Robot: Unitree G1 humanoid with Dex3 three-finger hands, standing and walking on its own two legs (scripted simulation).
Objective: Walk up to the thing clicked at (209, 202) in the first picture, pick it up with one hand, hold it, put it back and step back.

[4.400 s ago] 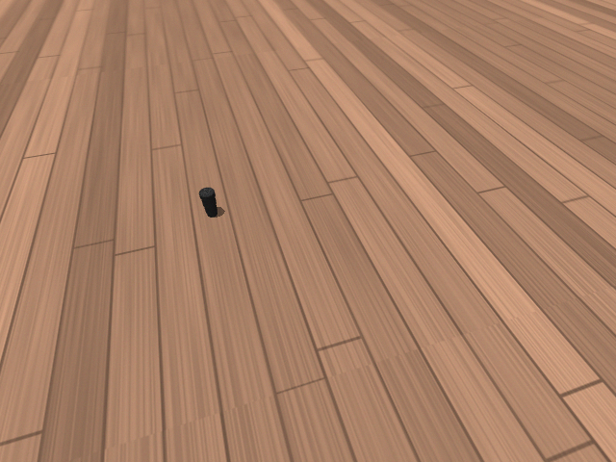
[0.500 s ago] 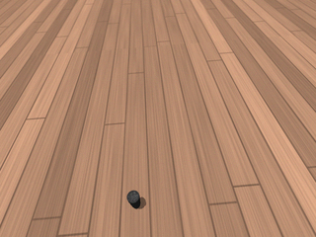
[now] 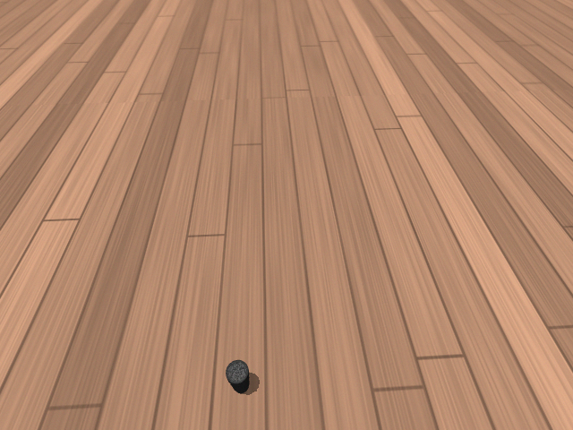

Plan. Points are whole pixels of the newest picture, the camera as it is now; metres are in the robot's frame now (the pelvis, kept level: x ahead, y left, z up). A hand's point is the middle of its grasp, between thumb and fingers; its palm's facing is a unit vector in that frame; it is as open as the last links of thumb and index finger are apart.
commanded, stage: walk up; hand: left
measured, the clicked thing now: (239, 378) +0.42 +0.18 -0.70
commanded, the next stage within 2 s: stand in 0.70 s
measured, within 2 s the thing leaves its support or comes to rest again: neither
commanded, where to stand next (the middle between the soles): +0.09 -0.01 m, yaw -1 degrees
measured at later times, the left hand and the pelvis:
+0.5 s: hand out of the picture +0.09 +0.26 -0.15, palm faces -0.02 -0.94 -0.33, open 7.4 cm; pelvis +0.01 +0.01 +0.01, yaw +0 degrees
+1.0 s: hand out of the picture +0.09 +0.25 -0.15, palm faces -0.02 -0.94 -0.34, open 7.4 cm; pelvis +0.02 -0.01 +0.01, yaw +0 degrees
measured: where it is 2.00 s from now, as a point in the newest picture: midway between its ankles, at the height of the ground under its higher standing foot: outside the picture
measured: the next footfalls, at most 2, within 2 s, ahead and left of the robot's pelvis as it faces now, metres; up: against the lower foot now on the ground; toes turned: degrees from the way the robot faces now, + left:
none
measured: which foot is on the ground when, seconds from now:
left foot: down 0.00-1.00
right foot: down 0.00-1.00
